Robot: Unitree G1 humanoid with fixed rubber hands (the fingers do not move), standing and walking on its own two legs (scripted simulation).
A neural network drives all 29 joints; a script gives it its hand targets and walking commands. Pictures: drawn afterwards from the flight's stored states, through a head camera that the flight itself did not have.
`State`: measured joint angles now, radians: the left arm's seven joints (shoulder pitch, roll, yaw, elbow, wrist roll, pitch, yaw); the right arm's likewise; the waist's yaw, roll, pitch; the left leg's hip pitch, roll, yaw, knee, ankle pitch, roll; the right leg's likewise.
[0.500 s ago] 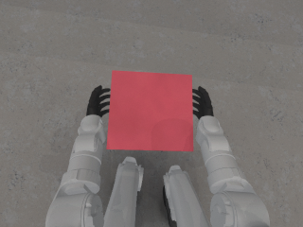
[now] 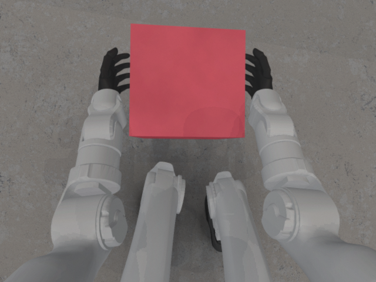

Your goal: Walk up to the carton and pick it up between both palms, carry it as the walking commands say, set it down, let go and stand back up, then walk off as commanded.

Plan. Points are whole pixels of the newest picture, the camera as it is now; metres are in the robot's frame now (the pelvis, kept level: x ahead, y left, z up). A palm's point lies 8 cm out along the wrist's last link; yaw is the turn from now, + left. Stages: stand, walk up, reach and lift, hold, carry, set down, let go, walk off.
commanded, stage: set down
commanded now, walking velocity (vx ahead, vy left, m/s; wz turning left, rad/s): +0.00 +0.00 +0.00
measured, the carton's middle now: (183, 95) +0.48 +0.06 -0.19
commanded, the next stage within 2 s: none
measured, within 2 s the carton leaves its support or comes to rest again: neither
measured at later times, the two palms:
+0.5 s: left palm (122, 101) +0.46 +0.21 -0.23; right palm (240, 103) +0.49 -0.09 -0.22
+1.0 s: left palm (126, 90) +0.50 +0.20 -0.25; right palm (237, 96) +0.52 -0.09 -0.25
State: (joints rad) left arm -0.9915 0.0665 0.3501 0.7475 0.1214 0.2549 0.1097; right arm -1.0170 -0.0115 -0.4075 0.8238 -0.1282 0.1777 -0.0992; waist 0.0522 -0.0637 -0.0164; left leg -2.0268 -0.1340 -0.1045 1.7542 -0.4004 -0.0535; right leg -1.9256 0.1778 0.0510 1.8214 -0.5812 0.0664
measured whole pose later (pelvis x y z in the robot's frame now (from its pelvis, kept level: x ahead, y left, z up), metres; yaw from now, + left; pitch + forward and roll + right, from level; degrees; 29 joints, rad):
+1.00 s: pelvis +0.01 +0.01 -0.10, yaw -4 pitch +39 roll -2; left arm -1.25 0.18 0.34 1.02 0.08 0.22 0.10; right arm -1.24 -0.11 -0.31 0.98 -0.06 0.21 -0.16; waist 0.12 -0.04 0.15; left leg -2.31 -0.07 -0.05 2.11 -0.49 -0.03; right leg -2.22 0.19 0.04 2.17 -0.65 0.09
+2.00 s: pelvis +0.00 +0.00 -0.11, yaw -4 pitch +39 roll +1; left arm -1.22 0.21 0.37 1.01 0.05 0.12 0.08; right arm -1.30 -0.11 -0.29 1.05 -0.07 0.10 -0.13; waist 0.09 -0.08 0.20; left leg -2.31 -0.03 -0.03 2.13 -0.49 -0.05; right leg -2.27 0.18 0.03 2.20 -0.60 0.05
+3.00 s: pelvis +0.01 +0.01 -0.11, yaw -5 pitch +39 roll +0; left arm -1.19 0.35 0.22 1.08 -0.19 -0.05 0.07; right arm -1.25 -0.28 0.02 0.98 0.18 0.02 -0.14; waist 0.08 -0.03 0.30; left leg -2.31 0.00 0.00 2.15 -0.51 0.00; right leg -2.25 0.12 0.03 2.21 -0.63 0.05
